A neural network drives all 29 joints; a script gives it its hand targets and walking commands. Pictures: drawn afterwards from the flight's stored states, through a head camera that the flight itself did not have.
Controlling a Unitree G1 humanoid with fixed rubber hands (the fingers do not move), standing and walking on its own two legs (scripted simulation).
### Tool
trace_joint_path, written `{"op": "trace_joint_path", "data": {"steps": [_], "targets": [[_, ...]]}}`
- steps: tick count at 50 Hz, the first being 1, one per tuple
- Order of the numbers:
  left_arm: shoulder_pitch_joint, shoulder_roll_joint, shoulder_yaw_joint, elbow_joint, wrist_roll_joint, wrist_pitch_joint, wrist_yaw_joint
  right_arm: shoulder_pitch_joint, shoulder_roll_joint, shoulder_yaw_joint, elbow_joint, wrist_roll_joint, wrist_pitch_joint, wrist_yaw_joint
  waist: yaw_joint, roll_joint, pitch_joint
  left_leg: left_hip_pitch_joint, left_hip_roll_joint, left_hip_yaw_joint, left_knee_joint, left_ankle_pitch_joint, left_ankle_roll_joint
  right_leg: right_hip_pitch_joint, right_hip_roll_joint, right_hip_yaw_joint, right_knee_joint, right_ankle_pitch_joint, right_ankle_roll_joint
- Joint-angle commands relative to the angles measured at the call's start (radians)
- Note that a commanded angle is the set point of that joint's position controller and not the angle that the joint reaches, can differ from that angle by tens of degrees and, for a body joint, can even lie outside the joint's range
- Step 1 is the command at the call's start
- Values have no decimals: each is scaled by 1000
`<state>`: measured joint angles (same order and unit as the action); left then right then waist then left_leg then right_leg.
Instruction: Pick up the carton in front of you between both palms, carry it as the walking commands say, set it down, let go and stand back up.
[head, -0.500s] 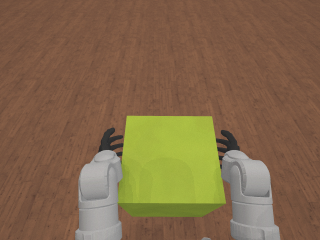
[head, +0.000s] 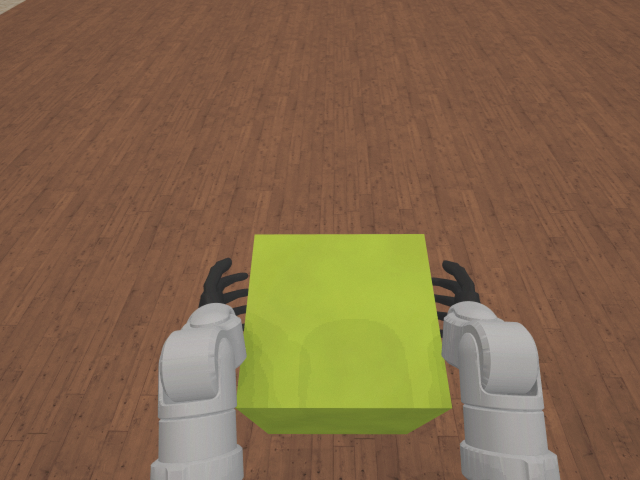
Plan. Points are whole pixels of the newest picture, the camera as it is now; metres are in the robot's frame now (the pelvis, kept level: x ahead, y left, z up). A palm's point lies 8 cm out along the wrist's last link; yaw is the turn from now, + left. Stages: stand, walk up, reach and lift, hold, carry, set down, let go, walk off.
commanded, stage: carry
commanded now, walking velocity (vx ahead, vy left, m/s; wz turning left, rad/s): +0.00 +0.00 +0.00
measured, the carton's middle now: (338, 344) +0.32 +0.00 -0.01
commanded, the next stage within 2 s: hold in 1.68 s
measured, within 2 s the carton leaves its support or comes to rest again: neither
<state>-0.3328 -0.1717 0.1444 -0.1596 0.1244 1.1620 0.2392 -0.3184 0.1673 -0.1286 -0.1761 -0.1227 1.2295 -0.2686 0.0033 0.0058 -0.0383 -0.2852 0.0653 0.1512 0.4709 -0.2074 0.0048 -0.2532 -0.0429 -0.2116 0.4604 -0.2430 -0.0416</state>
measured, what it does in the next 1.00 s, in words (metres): stands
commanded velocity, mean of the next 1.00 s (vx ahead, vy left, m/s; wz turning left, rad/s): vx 0.00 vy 0.00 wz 0.00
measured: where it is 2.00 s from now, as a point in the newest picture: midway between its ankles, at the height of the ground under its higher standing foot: outside the picture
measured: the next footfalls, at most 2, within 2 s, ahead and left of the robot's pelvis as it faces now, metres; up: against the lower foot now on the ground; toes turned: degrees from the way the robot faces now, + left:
none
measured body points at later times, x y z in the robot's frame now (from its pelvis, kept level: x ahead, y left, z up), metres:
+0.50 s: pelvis +0.06 +0.01 +0.00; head +0.04 +0.01 +0.45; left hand +0.36 +0.15 +0.05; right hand +0.35 -0.14 +0.04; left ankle +0.01 +0.11 -0.74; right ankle +0.00 -0.10 -0.74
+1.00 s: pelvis +0.01 +0.01 +0.00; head -0.02 +0.01 +0.45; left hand +0.33 +0.16 +0.04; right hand +0.32 -0.14 +0.03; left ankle +0.01 +0.11 -0.74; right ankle +0.00 -0.10 -0.74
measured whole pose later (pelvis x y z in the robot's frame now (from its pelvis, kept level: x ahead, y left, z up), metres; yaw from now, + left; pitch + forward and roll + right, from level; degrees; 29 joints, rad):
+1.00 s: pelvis +0.01 +0.01 +0.00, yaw -1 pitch +2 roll +0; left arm -0.29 -0.16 0.23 0.29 0.28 0.66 0.03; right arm -0.27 0.15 -0.21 0.29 -0.28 0.70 -0.04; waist 0.01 0.00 -0.13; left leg -0.27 0.06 0.16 0.51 -0.27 0.02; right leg -0.25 -0.06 -0.17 0.51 -0.28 -0.01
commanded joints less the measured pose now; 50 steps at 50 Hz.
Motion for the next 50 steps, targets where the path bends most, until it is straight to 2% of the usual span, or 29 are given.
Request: {"op": "trace_joint_path", "data": {"steps": [1,3,4,6,8,16,22,26,35,41,45,50], "targets": [[-423,-1044,-672,19,-433,60,-421,-518,1013,650,-21,440,-11,443,-1,45,-404,172,151,-96,13,525,7,154,-134,97,40,396,45],[-408,-1037,-666,72,-422,72,-424,-498,1005,636,32,426,-3,448,0,49,-398,181,134,-90,49,657,7,138,-125,96,76,503,55],[-407,-1038,-662,95,-417,74,-426,-501,1005,632,52,422,-1,451,0,49,-398,192,130,-86,59,703,6,124,-120,94,85,514,59],[-425,-1049,-658,126,-415,71,-431,-528,1013,630,73,421,-4,456,0,51,-390,206,128,-83,70,766,9,99,-110,91,89,486,67],[-454,-1067,-657,144,-421,63,-437,-562,1028,634,82,424,-15,460,-1,48,-376,208,124,-79,70,771,8,90,-105,91,82,468,73],[-451,-1117,-656,226,-398,-33,-461,-586,1068,650,126,410,-108,478,-4,-10,-390,191,93,-65,77,641,0,153,-112,103,83,600,64],[-408,-1100,-654,232,-359,-148,-471,-548,1053,655,141,383,-216,492,-3,-2,-398,200,100,-72,74,626,6,157,-115,108,83,556,60],[-347,-1069,-634,261,-315,-219,-474,-486,1031,641,178,344,-287,498,-3,-7,-399,183,100,-74,83,560,9,164,-124,115,89,553,51],[-324,-997,-566,301,-191,-401,-472,-454,965,565,232,216,-478,496,-1,0,-330,132,104,-85,31,332,14,108,-129,130,35,329,36],[-362,-918,-430,430,-84,-506,-466,-475,881,433,357,102,-585,488,0,0,-294,109,102,-96,-17,197,19,76,-127,140,-14,198,27],[-379,-931,-406,480,-66,-537,-471,-490,898,412,402,86,-616,491,0,-5,-301,105,102,-98,-25,171,20,69,-126,142,-22,175,24],[-347,-951,-453,443,-97,-500,-468,-462,915,463,362,120,-578,489,-1,-4,-311,97,102,-98,-29,164,20,64,-126,142,-23,162,22]]}}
